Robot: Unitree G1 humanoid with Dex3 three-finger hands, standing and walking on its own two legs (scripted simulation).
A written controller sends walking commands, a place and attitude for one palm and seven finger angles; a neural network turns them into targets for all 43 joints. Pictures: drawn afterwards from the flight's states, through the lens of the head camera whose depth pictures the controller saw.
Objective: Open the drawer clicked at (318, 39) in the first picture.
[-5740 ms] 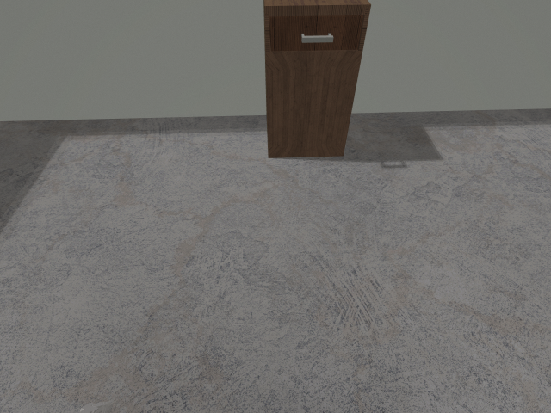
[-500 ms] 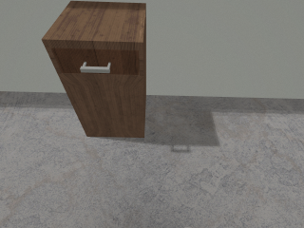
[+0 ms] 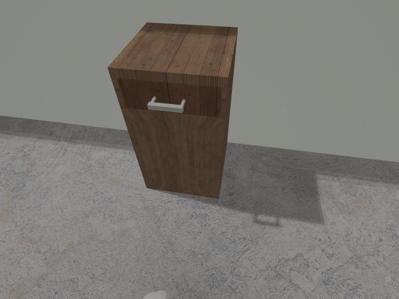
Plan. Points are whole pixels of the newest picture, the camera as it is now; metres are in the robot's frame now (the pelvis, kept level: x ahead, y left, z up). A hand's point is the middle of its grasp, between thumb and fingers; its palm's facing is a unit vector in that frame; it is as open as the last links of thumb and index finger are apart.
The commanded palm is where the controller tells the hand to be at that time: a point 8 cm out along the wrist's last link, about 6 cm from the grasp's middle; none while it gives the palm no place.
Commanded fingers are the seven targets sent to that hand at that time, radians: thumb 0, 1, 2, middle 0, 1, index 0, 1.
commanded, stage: take the last steps up to it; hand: left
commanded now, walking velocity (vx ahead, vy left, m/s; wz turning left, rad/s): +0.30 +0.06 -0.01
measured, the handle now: (167, 103) +0.79 +0.21 -0.09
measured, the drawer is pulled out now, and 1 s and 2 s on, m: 0.00 0.00 0.00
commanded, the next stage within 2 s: come to a stop and stand still in 0.56 s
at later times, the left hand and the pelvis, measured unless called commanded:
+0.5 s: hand (116, 249) +0.26 +0.26 -0.17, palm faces -0.01 -0.98 -0.19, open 7.4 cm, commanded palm none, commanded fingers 0.00 0.90 0.90 -0.20 -0.30 -0.20 -0.30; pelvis +0.16 +0.08 -0.01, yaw -2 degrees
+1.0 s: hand (127, 224) +0.34 +0.25 -0.17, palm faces +0.00 -0.96 -0.27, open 7.3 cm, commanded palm none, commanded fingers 0.00 0.90 0.90 -0.20 -0.30 -0.20 -0.30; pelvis +0.27 +0.05 -0.01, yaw -3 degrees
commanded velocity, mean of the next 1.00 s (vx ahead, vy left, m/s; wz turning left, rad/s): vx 0.06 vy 0.02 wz -0.04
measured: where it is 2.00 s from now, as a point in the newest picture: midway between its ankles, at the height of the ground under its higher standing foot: outside the picture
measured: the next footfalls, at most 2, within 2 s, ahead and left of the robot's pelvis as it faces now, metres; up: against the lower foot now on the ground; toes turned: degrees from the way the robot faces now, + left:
left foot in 0.12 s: +0.11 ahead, +0.16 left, +0.00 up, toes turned +8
right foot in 0.64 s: +0.35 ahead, -0.05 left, +0.00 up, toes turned -10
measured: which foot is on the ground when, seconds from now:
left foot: up 0.00-0.10, down 0.12-0.64, up 0.66-1.00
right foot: down 0.00-0.12, up 0.14-0.62, down 0.64-1.00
